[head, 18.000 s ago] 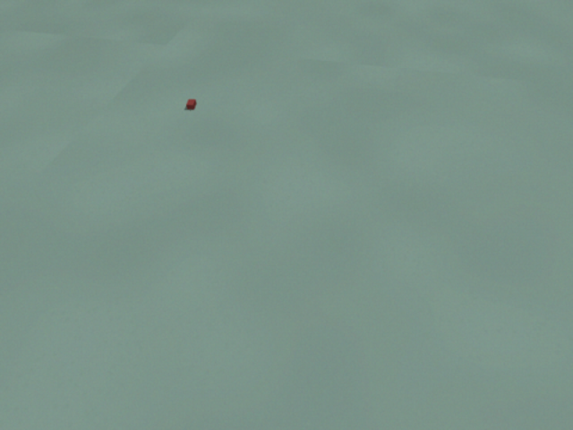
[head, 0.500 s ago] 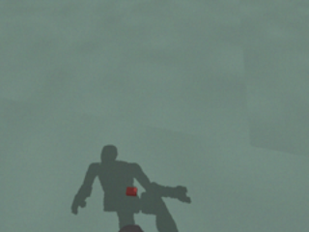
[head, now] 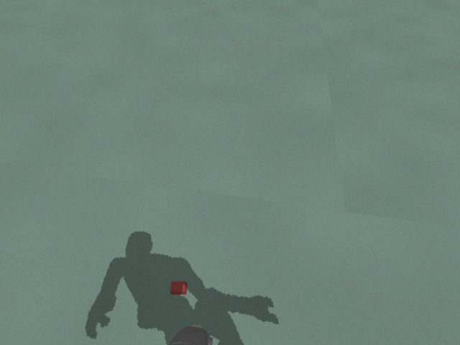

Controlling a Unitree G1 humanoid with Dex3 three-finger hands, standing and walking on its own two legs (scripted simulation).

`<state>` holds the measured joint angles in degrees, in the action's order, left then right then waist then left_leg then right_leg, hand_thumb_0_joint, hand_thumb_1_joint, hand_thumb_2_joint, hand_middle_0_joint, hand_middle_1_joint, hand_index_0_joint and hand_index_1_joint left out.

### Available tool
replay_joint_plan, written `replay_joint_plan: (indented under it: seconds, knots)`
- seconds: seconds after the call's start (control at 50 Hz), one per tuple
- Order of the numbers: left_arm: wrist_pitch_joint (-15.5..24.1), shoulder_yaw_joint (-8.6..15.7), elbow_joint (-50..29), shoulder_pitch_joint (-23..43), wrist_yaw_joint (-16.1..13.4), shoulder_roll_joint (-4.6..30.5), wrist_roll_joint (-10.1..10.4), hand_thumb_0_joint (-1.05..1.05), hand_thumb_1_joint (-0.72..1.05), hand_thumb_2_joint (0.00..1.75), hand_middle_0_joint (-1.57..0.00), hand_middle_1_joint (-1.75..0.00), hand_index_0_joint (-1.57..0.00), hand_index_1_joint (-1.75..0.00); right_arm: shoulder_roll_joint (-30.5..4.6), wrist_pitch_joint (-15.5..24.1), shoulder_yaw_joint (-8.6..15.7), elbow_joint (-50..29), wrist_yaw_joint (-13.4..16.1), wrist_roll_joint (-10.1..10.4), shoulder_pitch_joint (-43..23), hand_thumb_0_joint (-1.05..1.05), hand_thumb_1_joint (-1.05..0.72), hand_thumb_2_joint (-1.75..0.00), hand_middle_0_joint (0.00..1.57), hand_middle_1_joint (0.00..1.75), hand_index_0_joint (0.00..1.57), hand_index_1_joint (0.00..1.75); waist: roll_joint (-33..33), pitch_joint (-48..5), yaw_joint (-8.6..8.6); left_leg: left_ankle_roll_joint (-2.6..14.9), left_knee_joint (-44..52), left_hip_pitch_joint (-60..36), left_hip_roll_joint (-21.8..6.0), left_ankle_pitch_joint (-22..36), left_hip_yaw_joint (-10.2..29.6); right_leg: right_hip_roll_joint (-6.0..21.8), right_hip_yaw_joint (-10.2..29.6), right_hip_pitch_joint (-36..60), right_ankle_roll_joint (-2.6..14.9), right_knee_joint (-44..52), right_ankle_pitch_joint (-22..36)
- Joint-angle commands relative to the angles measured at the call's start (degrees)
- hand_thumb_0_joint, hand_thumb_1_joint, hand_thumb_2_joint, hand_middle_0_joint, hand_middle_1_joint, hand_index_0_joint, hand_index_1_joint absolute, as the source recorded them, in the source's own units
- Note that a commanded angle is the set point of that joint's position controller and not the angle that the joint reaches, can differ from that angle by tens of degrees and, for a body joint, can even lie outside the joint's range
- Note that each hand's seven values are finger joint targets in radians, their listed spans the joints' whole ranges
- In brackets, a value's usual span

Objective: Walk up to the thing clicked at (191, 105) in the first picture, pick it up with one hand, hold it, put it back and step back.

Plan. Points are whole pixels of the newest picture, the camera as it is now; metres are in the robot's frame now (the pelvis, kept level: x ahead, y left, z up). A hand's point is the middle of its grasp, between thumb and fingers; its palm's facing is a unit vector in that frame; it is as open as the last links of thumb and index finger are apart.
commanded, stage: walk up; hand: left
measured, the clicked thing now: (178, 287) +0.48 +0.26 -0.75
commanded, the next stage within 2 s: stand in 1.38 s
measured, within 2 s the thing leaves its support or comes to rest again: neither
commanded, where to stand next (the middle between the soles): +0.11 +0.00 m, yaw +4 degrees
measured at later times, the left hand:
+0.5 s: hand out of the picture +0.12 +0.28 -0.14, palm faces +0.01 -0.92 -0.39, open 7.4 cm
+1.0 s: hand (117, 324) +0.18 +0.25 -0.15, palm faces +0.04 -0.94 -0.34, open 7.4 cm
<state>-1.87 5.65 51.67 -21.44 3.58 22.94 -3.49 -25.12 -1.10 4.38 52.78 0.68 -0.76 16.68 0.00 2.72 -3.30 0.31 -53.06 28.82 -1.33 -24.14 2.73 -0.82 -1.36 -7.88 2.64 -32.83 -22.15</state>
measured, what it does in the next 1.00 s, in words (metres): walks ahead: left foot, then right foot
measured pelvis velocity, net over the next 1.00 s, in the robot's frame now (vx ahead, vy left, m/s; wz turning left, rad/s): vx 0.10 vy -0.01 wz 0.08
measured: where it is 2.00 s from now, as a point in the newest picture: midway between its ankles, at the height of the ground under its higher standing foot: outside the picture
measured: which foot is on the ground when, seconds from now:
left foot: up 0.00-0.20, down 0.22-1.00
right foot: down 0.00-0.26, up 0.28-0.52, down 0.54-1.00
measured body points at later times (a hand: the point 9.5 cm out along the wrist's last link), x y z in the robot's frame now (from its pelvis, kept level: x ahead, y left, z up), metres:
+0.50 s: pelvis +0.07 +0.00 +0.00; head +0.07 +0.00 +0.45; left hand +0.12 +0.33 -0.11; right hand +0.16 -0.30 -0.11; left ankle +0.13 +0.13 -0.73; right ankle +0.14 -0.14 -0.71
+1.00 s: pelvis +0.10 -0.01 +0.01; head +0.12 +0.00 +0.45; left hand +0.18 +0.30 -0.12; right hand +0.19 -0.30 -0.12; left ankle +0.11 +0.11 -0.73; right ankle +0.15 -0.14 -0.73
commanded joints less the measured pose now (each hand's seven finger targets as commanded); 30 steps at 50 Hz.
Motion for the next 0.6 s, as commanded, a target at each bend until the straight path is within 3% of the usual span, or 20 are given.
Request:
replay_joint_plan:
  seconds: [0.0, 0.06, 0.1, 0.14, 0.18, 0.2, 0.22, 0.24, 0.26, 0.28, 0.32, 0.36, 0.42, 0.46, 0.48, 0.5, 0.52, 0.54, 0.56, 0.58]
  knots:
    - [3.9, 3.7, -6.6, 3.1, -1.3, 16.2, 1.0, 0.0, 0.9, 0.9, -0.2, -0.3, -0.2, -0.3, -11.7, 4.1, 3.1, -5.8, -1.0, 0.4, -1.5, 0.0, -0.9, -0.9, 0.2, 0.3, 0.2, 0.3, 6.7, 8.1, 1.77, 0.1, -3.6, 9.6, 0.3, 5.1, 1.6, 13.8, 18.2, -1.9, 8.22, 24.0, -19.0]
    - [5.1, 3.6, -6.6, 1.1, -1.4, 15.7, 1.2, 0.0, 0.9, 0.9, -0.2, -0.3, -0.2, -0.3, -10.5, 4.3, 2.6, -7.2, -2.6, 0.0, -2.9, 0.0, -0.9, -0.9, 0.2, 0.3, 0.2, 0.3, 7.5, 8.2, 0.6, -0.16, 4.7, 8.5, -0.7, 6.0, 1.4, 14.8, 14.8, 2.1, 8.94, 22.5, -12.1]
    - [5.1, 3.2, -6.7, 0.5, -1.8, 15.3, 1.4, 0.0, 0.9, 0.9, -0.2, -0.3, -0.2, -0.3, -9.6, 4.6, 2.1, -7.8, -2.9, -0.2, -4.1, 0.0, -0.9, -0.9, 0.2, 0.3, 0.2, 0.3, 7.7, 7.5, 0.28, 0.21, 11.7, 2.7, -1.9, 5.9, -0.6, 14.8, 10.9, 1.2, 8.88, 18.8, -2.0]
    - [4.4, 2.2, -7.0, 1.7, -2.0, 14.4, 1.9, 0.0, 0.9, 0.9, -0.2, -0.3, -0.2, -0.3, -8.5, 5.1, 1.9, -6.7, -2.3, 0.2, -2.1, 0.0, -0.9, -0.9, 0.2, 0.3, 0.2, 0.3, 6.9, 4.6, 1.8, 0.73, 19.2, -9.3, 0.1, 11.2, -3.5, 14.0, 6.3, -3.6, 7.75, 11.2, 15.6]
    - [3.2, 0.8, -7.0, 1.5, -2.3, 12.0, 2.7, 0.0, 0.9, 0.9, -0.2, -0.3, -0.2, -0.3, -8.7, 5.5, 2.6, -3.9, -0.6, -0.1, 4.3, 0.0, -0.9, -0.9, 0.2, 0.3, 0.2, 0.3, 2.2, -0.4, 4.58, 1.48, 25.5, -23.6, 3.8, 18.3, -7.0, 9.7, 0.2, -8.4, 4.85, -3.1, 27.3]
    - [2.9, -0.2, -7.2, -1.0, -2.4, 8.9, 3.1, 0.0, 0.9, 0.9, -0.2, -0.3, -0.2, -0.3, -10.9, 5.8, 3.4, -3.5, 0.3, -0.4, 8.6, 0.0, -0.9, -0.9, 0.2, 0.3, 0.2, 0.3, -3.1, -4.7, 6.1, 2.69, 27.0, -30.9, 0.5, 20.6, -3.1, 7.1, -1.1, -12.0, 2.55, -13.3, 21.1]
    - [3.7, -0.7, -8.2, -5.9, -1.8, 7.3, 3.7, 0.0, 0.9, 0.9, -0.2, -0.3, -0.2, -0.3, -16.0, 6.0, 5.1, -5.3, -0.3, -1.1, 12.1, 0.0, -0.9, -0.9, 0.2, 0.3, 0.2, 0.3, -14.3, -9.2, 6.58, 9.17, 29.3, -39.6, -11.9, 5.0, 20.5, 0.9, -1.8, -23.4, -0.06, -26.0, 0.4]
    - [3.4, 0.5, -7.3, -4.6, -2.4, 12.1, 3.4, 0.0, 0.9, 0.9, -0.2, -0.3, -0.2, -0.3, -19.6, 6.0, 5.7, -6.3, -0.8, 0.2, 12.1, 0.0, -0.9, -0.9, 0.2, 0.3, 0.2, 0.3, -11.7, -9.8, 7.8, 16.14, 37.1, -33.1, -20.6, -8.4, 38.1, 0.2, 4.0, -25.5, 0.83, -32.4, -12.3]
    - [3.2, 0.9, -6.8, -1.6, -2.6, 14.9, 2.9, 0.0, 0.9, 0.9, -0.2, -0.3, -0.2, -0.3, -18.5, 5.8, 5.6, -6.6, -1.0, 0.9, 9.8, 0.0, -0.9, -0.9, 0.2, 0.3, 0.2, 0.3, -4.4, -4.9, 7.03, 16.35, 39.6, -25.0, -20.4, -17.1, 37.7, 2.1, 7.8, -24.9, 1.04, -35.0, -11.9]
    - [3.2, 1.0, -6.3, -2.1, -2.5, 14.9, 3.1, 0.0, 0.9, 0.9, -0.2, -0.3, -0.2, -0.3, -17.1, 5.7, 4.8, -7.8, -0.9, 0.9, 6.5, 0.0, -0.9, -0.9, 0.2, 0.3, 0.2, 0.3, -3.0, -0.3, 5.15, 15.39, 40.2, -20.8, -19.0, -19.6, 32.2, 4.1, 8.3, -26.0, 1.08, -34.6, -8.8]
    - [3.3, 1.0, -4.6, -4.4, -2.2, 14.6, 3.0, 0.0, 0.9, 0.9, -0.2, -0.3, -0.2, -0.3, -14.9, 5.8, 3.4, -8.9, -0.9, 0.6, 2.1, 0.0, -0.9, -0.9, 0.2, 0.3, 0.2, 0.3, -4.9, 3.7, 2.81, 12.2, 38.9, -13.6, -14.6, -12.7, 21.0, 6.3, 6.9, -23.8, 0.35, -28.3, -3.2]
    - [3.2, 0.9, -3.0, -5.6, -1.7, 12.6, 2.7, 0.0, 0.9, 0.9, -0.2, -0.3, -0.2, -0.3, -14.0, 5.7, 2.8, -8.7, -1.1, 0.0, 0.9, 0.0, -0.9, -0.9, 0.2, 0.3, 0.2, 0.3, -7.9, 3.9, 2.66, 11.67, 39.0, -6.0, -11.8, -6.8, 13.8, 5.3, 2.9, -16.6, -0.8, -22.7, -2.3]
    - [3.5, 0.7, -2.8, -3.2, -1.9, 9.8, 2.5, 0.0, 0.9, 0.9, -0.2, -0.3, -0.2, -0.3, -13.3, 5.0, 2.0, -8.5, -1.1, -0.5, -1.1, 0.0, -0.9, -0.9, 0.2, 0.3, 0.2, 0.3, -10.5, 2.3, 2.81, 11.75, 35.8, -1.5, -10.9, -1.8, 9.5, 4.1, 0.4, -9.8, -1.64, -12.7, 1.2]
    - [3.9, 0.8, -1.4, -3.4, -2.7, 9.1, 2.6, 0.0, 0.9, 0.9, -0.2, -0.3, -0.2, -0.3, -11.9, 3.8, 1.2, -8.6, -1.1, 0.0, -3.4, 0.0, -0.9, -0.9, 0.2, 0.3, 0.2, 0.3, -8.3, -0.3, 1.5, 9.81, 29.1, 1.9, -10.0, 0.9, 7.6, 1.8, -1.0, -2.0, -1.46, -5.5, 7.4]
    - [4.2, 1.0, -0.9, -3.1, -3.1, 9.5, 2.3, 0.0, 0.9, 0.9, -0.2, -0.3, -0.2, -0.3, -9.9, 3.1, 0.4, -8.7, -1.1, 0.4, -4.1, 0.0, -0.9, -0.9, 0.2, 0.3, 0.2, 0.3, -6.3, -1.0, 0.75, 7.72, 25.5, 4.5, -8.4, -1.2, 6.5, 1.1, -0.1, 1.2, -0.97, -3.6, 8.5]
    - [4.5, 1.2, -1.3, -1.9, -3.5, 10.5, 2.1, 0.0, 0.9, 0.9, -0.2, -0.3, -0.2, -0.3, -7.7, 2.6, -0.4, -8.6, -1.0, 0.7, -4.0, 0.0, -0.9, -0.9, 0.2, 0.3, 0.2, 0.3, -2.9, -1.2, 0.74, 5.78, 21.7, 6.7, -6.2, -6.1, 4.9, 2.3, 2.3, 2.6, -0.43, 0.2, 6.4]
    - [5.0, 1.3, -2.4, 0.4, -3.8, 13.0, 1.4, 0.0, 0.9, 0.9, -0.2, -0.3, -0.2, -0.3, -4.8, 2.2, -1.3, -8.5, -1.0, 1.2, -2.5, 0.0, -0.9, -0.9, 0.2, 0.3, 0.2, 0.3, 6.4, 0.4, 1.2, 3.04, 12.7, 7.0, -1.5, -7.1, 1.6, 10.7, 15.9, -2.2, 1.98, 10.5, -4.5]
    - [5.8, 1.2, -4.8, 6.0, -4.1, 16.2, 1.4, 0.0, 0.9, 0.9, -0.2, -0.3, -0.2, -0.3, -3.3, 1.7, -1.8, -7.6, -0.8, 0.8, -1.3, 0.0, -0.9, -0.9, 0.2, 0.3, 0.2, 0.3, 10.5, 2.9, 3.24, 0.54, 5.4, 3.2, 2.7, -4.2, 0.7, 21.2, 32.1, -12.2, 4.69, 20.7, -14.5]
    - [5.6, 1.4, -4.6, 10.1, -4.2, 18.4, 2.0, 0.0, 0.9, 0.9, -0.2, -0.3, -0.2, -0.3, -8.0, 1.4, -0.3, -5.6, -0.3, 0.8, -1.4, 0.0, -0.9, -0.9, 0.2, 0.3, 0.2, 0.3, 8.8, 3.7, 3.23, 0.63, 1.6, -3.1, 1.1, -5.6, 3.3, 22.9, 31.2, -18.4, 9.61, 19.2, -13.7]
    - [5.5, 0.8, -4.6, 12.0, -4.2, 16.5, 2.1, 0.0, 0.9, 0.9, -0.2, -0.3, -0.2, -0.3, -8.8, 1.4, 0.0, -4.0, -0.5, 1.1, 0.1, 0.0, -0.9, -0.9, 0.2, 0.3, 0.2, 0.3, 7.0, 3.5, 4.2, 0.69, 1.4, -4.9, 0.4, -4.0, 3.2, 19.8, 26.1, -18.3, 9.11, 16.8, -10.9]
